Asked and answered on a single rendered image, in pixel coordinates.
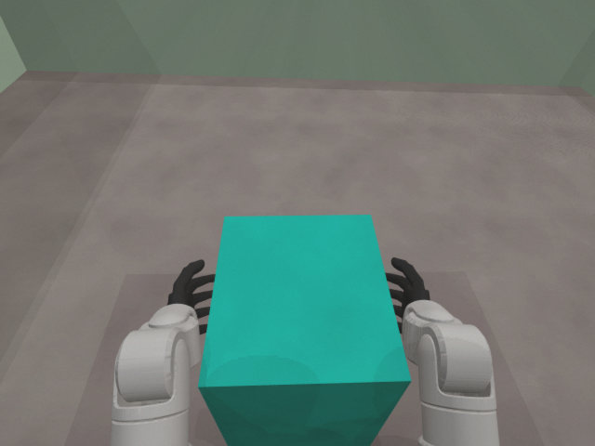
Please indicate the robot left hand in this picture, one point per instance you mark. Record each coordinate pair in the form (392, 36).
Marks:
(184, 286)

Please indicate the right robot forearm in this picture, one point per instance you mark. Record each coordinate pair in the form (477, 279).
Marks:
(455, 374)

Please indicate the carton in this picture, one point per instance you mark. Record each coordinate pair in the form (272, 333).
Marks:
(302, 346)

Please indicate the left robot forearm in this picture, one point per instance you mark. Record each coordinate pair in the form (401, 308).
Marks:
(151, 390)

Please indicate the robot right hand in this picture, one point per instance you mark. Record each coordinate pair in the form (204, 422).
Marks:
(412, 285)

